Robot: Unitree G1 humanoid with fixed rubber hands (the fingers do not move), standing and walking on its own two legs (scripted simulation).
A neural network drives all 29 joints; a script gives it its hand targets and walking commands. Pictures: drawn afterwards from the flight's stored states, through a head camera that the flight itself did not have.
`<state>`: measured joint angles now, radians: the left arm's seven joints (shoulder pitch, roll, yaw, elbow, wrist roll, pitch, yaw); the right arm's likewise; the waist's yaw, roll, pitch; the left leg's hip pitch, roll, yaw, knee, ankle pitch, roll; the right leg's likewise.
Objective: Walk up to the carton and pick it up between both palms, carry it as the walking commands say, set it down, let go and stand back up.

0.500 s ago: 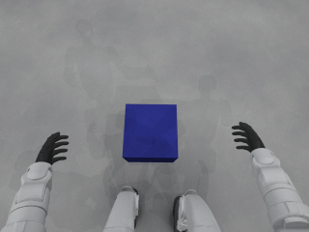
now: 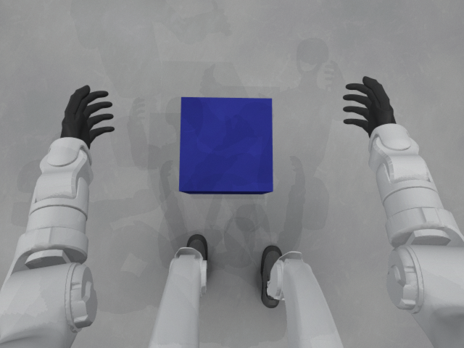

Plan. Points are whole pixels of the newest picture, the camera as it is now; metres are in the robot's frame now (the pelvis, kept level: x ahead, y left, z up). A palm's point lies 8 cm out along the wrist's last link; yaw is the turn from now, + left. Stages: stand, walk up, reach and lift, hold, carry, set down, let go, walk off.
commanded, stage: reach and lift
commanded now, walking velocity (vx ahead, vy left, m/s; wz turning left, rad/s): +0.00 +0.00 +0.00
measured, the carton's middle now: (226, 151) +0.50 +0.02 -0.56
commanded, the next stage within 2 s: none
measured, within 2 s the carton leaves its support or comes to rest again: neither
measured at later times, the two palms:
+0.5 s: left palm (112, 127) +0.48 +0.24 -0.19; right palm (346, 124) +0.49 -0.21 -0.18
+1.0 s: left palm (146, 146) +0.48 +0.23 -0.36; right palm (321, 142) +0.49 -0.21 -0.34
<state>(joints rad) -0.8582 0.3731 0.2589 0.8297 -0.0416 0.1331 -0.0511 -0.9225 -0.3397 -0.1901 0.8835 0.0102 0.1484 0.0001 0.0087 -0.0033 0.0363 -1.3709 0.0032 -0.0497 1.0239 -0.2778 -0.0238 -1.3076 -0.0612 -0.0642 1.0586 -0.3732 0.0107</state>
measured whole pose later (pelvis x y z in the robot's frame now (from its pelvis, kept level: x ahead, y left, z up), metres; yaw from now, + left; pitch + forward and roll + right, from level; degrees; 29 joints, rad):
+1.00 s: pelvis -0.04 +0.00 -0.20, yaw -3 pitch +46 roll -3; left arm -1.21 0.40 0.25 0.93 -0.08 0.13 0.02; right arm -1.29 -0.35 -0.27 0.97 0.07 0.15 -0.04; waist 0.01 0.00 0.12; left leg -2.14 0.01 -0.05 1.79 -0.45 -0.02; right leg -2.07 -0.05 -0.02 1.83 -0.56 0.02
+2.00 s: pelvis -0.06 +0.01 -0.30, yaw -3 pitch +33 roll -2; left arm -1.46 0.48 0.07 1.18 -0.24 0.05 0.08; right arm -1.54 -0.40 -0.09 1.19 0.21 0.08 -0.09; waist 0.01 -0.01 0.48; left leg -2.24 0.01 -0.06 2.14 -0.48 -0.02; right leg -2.17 -0.04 0.00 2.19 -0.60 0.02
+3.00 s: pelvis -0.06 +0.01 -0.30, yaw -3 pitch +34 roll -2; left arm -1.48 0.45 0.05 1.19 -0.28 0.09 0.07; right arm -1.56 -0.31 -0.09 1.17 0.20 0.09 -0.08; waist 0.01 -0.01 0.47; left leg -2.26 0.01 -0.06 2.14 -0.47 -0.02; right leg -2.18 -0.04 0.00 2.19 -0.60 0.02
